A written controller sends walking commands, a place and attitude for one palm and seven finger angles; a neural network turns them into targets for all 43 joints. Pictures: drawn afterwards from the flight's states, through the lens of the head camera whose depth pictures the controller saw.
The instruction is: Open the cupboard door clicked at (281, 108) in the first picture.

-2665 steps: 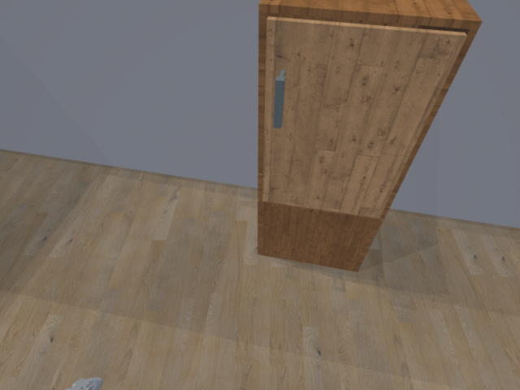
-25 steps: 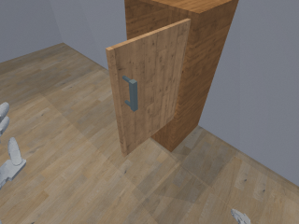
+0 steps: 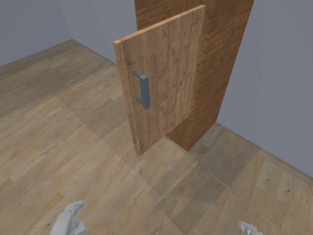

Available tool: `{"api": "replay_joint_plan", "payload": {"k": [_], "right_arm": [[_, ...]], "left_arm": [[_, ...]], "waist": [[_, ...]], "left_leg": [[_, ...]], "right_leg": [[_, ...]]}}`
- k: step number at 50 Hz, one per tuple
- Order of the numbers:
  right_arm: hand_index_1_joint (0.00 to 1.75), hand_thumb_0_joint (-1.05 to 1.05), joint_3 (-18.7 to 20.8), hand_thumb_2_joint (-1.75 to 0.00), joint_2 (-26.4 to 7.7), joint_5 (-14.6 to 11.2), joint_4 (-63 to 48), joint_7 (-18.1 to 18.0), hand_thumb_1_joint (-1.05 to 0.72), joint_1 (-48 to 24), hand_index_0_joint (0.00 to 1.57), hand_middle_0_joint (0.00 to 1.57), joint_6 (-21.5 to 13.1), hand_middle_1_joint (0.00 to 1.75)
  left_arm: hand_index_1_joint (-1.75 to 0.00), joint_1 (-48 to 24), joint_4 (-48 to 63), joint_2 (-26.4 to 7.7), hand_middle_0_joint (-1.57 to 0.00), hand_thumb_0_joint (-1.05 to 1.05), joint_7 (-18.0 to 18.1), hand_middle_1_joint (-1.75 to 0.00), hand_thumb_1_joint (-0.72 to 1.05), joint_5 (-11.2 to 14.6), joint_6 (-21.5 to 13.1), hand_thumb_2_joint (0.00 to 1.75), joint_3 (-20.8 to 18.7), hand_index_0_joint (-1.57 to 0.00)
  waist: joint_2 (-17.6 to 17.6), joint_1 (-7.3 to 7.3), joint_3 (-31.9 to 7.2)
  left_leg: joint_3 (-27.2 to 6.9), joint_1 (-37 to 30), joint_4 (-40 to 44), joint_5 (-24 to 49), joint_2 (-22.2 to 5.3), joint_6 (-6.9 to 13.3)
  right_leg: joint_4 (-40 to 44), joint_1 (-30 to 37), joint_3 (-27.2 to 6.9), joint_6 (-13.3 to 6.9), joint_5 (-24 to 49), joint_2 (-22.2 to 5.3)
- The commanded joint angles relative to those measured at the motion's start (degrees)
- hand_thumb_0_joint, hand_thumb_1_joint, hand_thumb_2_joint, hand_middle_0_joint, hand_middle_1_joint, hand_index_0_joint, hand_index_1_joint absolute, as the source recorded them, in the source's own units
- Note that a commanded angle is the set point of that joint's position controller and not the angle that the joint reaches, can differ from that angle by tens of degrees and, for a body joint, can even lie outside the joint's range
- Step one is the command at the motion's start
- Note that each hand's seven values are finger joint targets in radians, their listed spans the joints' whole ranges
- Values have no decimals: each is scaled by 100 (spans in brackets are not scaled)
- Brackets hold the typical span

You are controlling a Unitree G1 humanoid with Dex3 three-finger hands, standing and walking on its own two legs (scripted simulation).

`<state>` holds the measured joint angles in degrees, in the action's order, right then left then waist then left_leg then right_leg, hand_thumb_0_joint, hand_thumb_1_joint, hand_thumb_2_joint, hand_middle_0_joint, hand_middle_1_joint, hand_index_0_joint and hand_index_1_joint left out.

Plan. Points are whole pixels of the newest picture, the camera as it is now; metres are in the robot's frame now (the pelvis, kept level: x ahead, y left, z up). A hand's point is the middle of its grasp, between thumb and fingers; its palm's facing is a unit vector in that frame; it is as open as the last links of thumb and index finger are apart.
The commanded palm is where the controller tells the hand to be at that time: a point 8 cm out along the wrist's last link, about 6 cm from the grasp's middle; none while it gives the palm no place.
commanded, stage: let the arm hang, fingers relaxed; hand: left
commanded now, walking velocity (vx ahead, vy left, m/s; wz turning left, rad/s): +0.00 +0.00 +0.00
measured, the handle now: (141, 90) +0.54 +0.08 +0.07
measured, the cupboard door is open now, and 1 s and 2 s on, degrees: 87 87 87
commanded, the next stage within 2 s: look to check the result in 0.90 s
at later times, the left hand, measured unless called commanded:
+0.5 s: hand out of the picture -0.05 +0.18 -0.16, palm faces +0.03 -0.97 -0.22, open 7.4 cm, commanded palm none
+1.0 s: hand out of the picture -0.01 +0.15 -0.16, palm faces +0.04 -0.98 -0.19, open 7.4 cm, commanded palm none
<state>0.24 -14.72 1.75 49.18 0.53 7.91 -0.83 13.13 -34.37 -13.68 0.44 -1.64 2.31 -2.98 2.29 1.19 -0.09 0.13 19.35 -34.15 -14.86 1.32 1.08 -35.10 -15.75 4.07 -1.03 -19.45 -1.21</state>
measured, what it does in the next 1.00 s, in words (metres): stands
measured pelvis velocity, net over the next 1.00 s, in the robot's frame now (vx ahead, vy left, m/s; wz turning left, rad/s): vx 0.00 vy -0.01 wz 0.00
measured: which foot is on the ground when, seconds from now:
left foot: down 0.00-1.00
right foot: down 0.00-1.00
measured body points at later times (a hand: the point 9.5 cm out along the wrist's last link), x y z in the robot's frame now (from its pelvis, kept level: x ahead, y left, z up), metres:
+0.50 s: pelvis -0.01 +0.00 +0.01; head +0.01 -0.02 +0.46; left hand -0.05 +0.23 -0.14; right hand -0.03 -0.20 -0.16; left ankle +0.03 +0.11 -0.73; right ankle -0.01 -0.11 -0.73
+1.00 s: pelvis +0.00 -0.01 +0.01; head +0.01 -0.02 +0.46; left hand -0.01 +0.20 -0.14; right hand -0.03 -0.22 -0.15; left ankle +0.03 +0.11 -0.73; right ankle -0.01 -0.11 -0.73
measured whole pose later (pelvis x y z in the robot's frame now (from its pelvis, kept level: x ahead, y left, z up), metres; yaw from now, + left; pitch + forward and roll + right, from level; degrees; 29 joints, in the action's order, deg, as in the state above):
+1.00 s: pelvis +0.00 -0.01 +0.01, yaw +0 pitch -2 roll +0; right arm 0.2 -7.3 1.6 65.1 -1.8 17.2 0.8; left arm 16.1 -65.5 -6.8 1.8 -0.2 -0.2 -1.0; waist 1.4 0.7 3.1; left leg -0.3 13.2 -24.6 -10.0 0.1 0.0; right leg -25.2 -9.6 4.4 -2.0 -14.3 0.4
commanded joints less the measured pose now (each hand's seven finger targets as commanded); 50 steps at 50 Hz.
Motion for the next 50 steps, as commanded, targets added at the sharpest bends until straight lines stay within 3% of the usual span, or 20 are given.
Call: {"api": "replay_joint_plan", "payload": {"k": [1, 3, 7, 13, 23, 25, 30, 33, 36, 39, 46, 50], "right_arm": [[30, 0, 85, -90, -367, 7, 8, -111, -90, 191, 20, 20, 64, 30], [30, 0, 38, -90, -335, -17, 268, -152, -90, 204, 20, 20, 72, 30], [30, 0, 49, -90, -167, -27, 680, -224, -90, 482, 20, 20, 103, 30], [30, 0, 62, -90, -98, -63, 1142, -261, -90, 923, 20, 20, 143, 30], [30, 0, 50, -90, 150, -38, 1434, -271, -90, 1288, 20, 20, 163, 30], [30, 0, 57, -90, 170, -39, 1446, -272, -90, 1318, 20, 20, 164, 30], [30, 0, 69, -90, 302, -31, 1454, -268, -90, 1351, 20, 20, 150, 30], [30, 0, 67, -90, 359, -19, 1481, -271, -90, 1367, 20, 20, 134, 30], [30, 0, 72, -90, 379, -20, 1466, -274, -90, 1373, 20, 20, 126, 30], [30, 0, 67, -90, 384, -24, 1464, -281, -90, 1340, 20, 20, 118, 30], [30, 0, 74, -90, 349, -37, 1453, -276, -90, 1329, 20, 20, 123, 30], [30, 0, 62, -90, 297, -43, 1466, -288, -90, 1256, 20, 20, 125, 30]], "left_arm": [[-30, -20, -732, -630, -20, 0, 84, -30, 90, 54, -238, 90, 22, -20], [-30, 118, -1353, -568, -20, 0, 94, -30, 90, 86, -242, 90, 74, -20], [-30, 354, -2119, -361, -20, 0, 102, -30, 90, 106, -265, 90, 39, -20], [-30, 497, -2789, -239, -20, 0, 105, -30, 90, 133, -274, 90, 153, -20], [-30, 769, -3105, -27, -20, 0, 158, -30, 90, 124, -242, 90, 156, -20], [-30, 806, -3103, 9, -20, 0, 169, -30, 90, 118, -237, 90, 154, -20], [-30, 834, -3058, 88, -20, 0, 186, -30, 90, 106, -259, 90, 123, -20], [-30, 766, -3026, 121, -20, 0, 183, -30, 90, 111, -256, 90, 104, -20], [-30, 751, -3018, 120, -20, 0, 186, -30, 90, 110, -268, 90, 91, -20], [-30, 733, -3002, 126, -20, 0, 179, -30, 90, 113, -270, 90, 86, -20], [-30, 672, -2975, 78, -20, 0, 180, -30, 90, 121, -298, 90, 84, -20], [-30, 693, -2997, 100, -20, 0, 188, -30, 90, 132, -306, 90, 98, -20]], "waist": [[-125, -39, -220], [462, -111, -185], [708, -136, -148], [-39, -78, 198], [-364, -85, 563], [-210, -93, 631], [-281, -104, 645], [-88, -93, 692], [-188, -93, 673], [-11, -94, 686], [-315, -68, 530], [-112, -86, 439]], "left_leg": [[-486, -594, 690, 1458, -480, 79], [-637, -479, 1034, 1296, -586, 119], [-622, -500, 1174, 922, -607, 113], [-604, -656, 1381, 565, -652, 116], [-560, -510, 1547, 14, -605, 134], [-562, -447, 1578, -98, -610, 138], [-482, -415, 1489, 50, -564, 131], [-516, -354, 1536, 27, -564, 121], [-471, -331, 1506, 125, -567, 109], [-496, -338, 1518, 160, -571, 108], [-401, -604, 1310, 610, -541, 81], [-415, -744, 1301, 775, -591, 77]], "right_leg": [[998, 276, -683, -272, 1385, -620], [1127, 591, -628, -164, 1054, -466], [1472, 833, -585, -220, 973, -481], [1742, 582, -527, -222, 575, -463], [1706, 247, -541, -202, 35, -413], [1672, 174, -546, -196, -32, -393], [1675, 144, -580, -203, 21, -417], [1612, 132, -578, -204, 87, -402], [1614, 196, -577, -203, 158, -419], [1613, 207, -591, -210, 236, -418], [1720, 251, -595, -222, 346, -496], [1704, 296, -584, -219, 518, -466]]}}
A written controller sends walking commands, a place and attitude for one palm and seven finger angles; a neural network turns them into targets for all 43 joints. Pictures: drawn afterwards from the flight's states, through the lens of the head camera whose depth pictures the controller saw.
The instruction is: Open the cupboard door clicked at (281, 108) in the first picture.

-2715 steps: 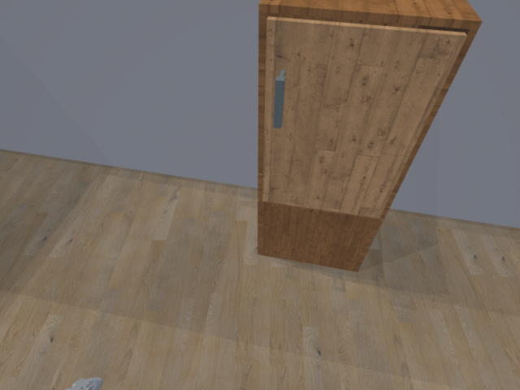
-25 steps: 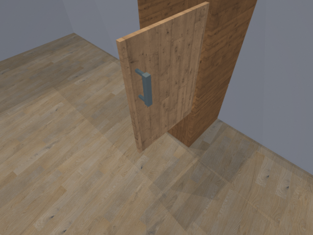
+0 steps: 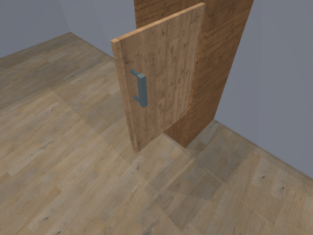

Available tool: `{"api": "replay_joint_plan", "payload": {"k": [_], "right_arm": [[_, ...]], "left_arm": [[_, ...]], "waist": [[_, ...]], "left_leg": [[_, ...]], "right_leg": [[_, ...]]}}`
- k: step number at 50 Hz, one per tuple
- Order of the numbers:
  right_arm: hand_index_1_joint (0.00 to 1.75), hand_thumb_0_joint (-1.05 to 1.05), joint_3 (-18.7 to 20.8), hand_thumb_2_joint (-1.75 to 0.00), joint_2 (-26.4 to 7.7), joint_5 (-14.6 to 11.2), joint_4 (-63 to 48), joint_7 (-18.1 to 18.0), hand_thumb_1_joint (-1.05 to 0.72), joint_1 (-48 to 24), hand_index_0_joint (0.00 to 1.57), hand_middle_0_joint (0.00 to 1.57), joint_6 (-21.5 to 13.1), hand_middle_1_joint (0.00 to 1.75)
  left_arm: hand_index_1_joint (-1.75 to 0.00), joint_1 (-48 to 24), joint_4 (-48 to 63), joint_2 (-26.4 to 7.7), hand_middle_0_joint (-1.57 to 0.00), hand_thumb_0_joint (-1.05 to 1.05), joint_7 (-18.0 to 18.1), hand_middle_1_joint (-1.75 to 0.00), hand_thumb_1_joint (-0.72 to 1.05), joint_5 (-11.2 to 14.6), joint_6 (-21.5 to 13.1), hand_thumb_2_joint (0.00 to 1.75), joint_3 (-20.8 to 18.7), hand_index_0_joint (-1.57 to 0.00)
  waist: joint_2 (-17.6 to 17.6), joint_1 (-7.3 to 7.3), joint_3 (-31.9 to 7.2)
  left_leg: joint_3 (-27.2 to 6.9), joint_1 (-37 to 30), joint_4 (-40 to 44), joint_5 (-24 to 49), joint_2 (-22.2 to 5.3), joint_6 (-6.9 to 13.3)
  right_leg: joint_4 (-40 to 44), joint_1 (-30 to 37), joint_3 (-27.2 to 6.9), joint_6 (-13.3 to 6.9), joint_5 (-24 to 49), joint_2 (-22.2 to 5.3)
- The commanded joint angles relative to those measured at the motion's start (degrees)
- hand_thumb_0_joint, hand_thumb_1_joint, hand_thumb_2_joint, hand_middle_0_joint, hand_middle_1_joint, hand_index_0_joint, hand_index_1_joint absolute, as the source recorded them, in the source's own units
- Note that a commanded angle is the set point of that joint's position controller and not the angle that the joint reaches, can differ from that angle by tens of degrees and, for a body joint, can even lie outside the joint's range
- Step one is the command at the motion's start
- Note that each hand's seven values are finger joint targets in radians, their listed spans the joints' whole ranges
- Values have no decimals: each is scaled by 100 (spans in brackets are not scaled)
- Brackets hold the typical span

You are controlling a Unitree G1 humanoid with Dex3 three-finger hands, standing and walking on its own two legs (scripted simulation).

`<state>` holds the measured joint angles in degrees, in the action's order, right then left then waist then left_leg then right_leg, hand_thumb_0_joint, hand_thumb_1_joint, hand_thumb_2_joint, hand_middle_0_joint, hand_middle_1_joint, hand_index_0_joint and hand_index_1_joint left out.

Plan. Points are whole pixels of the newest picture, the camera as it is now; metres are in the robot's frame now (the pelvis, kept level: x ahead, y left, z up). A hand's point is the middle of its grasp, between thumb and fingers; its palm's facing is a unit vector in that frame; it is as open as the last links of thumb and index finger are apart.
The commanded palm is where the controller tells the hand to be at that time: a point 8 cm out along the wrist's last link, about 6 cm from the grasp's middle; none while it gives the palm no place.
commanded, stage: look to check the result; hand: left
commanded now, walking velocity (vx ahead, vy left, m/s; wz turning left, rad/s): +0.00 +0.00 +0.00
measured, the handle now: (138, 88) +0.55 +0.09 +0.06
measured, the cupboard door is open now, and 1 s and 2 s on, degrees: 87 87 87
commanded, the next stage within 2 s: stand and wait in 0.52 s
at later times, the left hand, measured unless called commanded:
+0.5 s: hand out of the picture +0.02 +0.15 -0.17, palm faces +0.05 -0.98 -0.19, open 7.4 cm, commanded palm none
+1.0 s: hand out of the picture +0.03 +0.16 -0.17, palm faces +0.04 -0.98 -0.21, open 7.4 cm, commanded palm none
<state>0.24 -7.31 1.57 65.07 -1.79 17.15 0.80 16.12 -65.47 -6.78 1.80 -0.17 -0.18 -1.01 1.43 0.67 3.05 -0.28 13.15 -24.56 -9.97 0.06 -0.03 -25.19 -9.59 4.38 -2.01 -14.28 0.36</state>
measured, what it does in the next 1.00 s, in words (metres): stands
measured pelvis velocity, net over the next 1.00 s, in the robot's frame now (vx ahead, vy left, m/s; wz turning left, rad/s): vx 0.03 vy -0.02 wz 0.00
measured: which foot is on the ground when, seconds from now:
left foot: down 0.00-1.00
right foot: down 0.00-1.00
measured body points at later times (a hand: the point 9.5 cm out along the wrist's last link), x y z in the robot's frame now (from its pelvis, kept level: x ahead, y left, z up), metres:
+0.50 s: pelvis +0.02 -0.01 +0.00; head +0.03 -0.02 +0.45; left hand +0.01 +0.21 -0.15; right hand +0.02 -0.23 -0.17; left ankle +0.04 +0.12 -0.74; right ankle +0.00 -0.09 -0.74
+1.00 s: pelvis +0.03 -0.02 +0.00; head +0.05 -0.03 +0.45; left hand +0.03 +0.21 -0.15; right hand +0.03 -0.24 -0.17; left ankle +0.04 +0.12 -0.74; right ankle +0.00 -0.09 -0.74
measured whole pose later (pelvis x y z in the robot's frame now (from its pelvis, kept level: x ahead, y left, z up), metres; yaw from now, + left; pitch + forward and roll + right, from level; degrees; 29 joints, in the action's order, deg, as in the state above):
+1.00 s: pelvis +0.03 -0.02 +0.00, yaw +0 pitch -1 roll +0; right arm 0.0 -9.4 1.3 65.9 -2.2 13.9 0.4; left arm 15.1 -65.7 -8.1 1.7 0.0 -0.9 -0.8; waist 1.4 0.3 3.1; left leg -0.5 8.9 -21.8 -11.4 -1.2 -1.5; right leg -21.4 -5.0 4.5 -3.3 -15.2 1.8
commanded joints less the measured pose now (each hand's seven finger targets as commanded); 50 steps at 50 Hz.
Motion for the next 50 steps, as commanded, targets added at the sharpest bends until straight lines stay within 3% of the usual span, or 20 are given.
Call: {"api": "replay_joint_plan", "payload": {"k": [1, 24, 30, 35, 50], "right_arm": [[30, 0, 59, -90, -422, -21, -102, -55, -90, 330, 20, 20, -38, 30], [30, 0, 34, -90, -565, -31, -43, -77, -90, 110, 20, 20, -69, 30], [30, 0, 45, -90, -625, -35, -55, -78, -90, 63, 20, 20, -53, 30], [30, 0, 55, -90, -662, -43, -66, -88, -90, 32, 20, 20, -68, 30], [30, 0, 79, -90, -819, -49, -81, -99, -90, -57, 20, 20, -94, 30]], "left_arm": [[-30, 362, 94, -611, -20, 0, 50, -30, 90, -15, -52, 90, -98, -20], [-30, 319, 71, -698, -20, 0, 50, -30, 90, -5, -96, 90, -83, -20], [-30, 342, 79, -739, -20, 0, 52, -30, 90, -5, -103, 90, -88, -20], [-30, 339, 99, -779, -20, 0, 57, -30, 90, -1, -116, 90, -97, -20], [-30, 265, 122, -918, -20, 0, 52, -30, 90, -5, -149, 90, -124, -20]], "waist": [[-56, -13, 172], [-147, -41, 102], [-205, -56, 207], [-146, -64, 94], [-162, -63, 4]], "left_leg": [[-379, -87, 381, 247, -471, 181], [-333, -328, 417, 760, -503, 144], [-290, -347, 399, 652, -495, 133], [-270, -403, 369, 811, -499, 135], [-264, -523, 409, 929, -544, 142]], "right_leg": [[719, -308, -600, -114, -13, -626], [781, 26, -577, -88, 743, -658], [882, -51, -591, -89, 617, -657], [820, 96, -597, -69, 1070, -668], [834, 235, -605, -69, 1419, -675]]}}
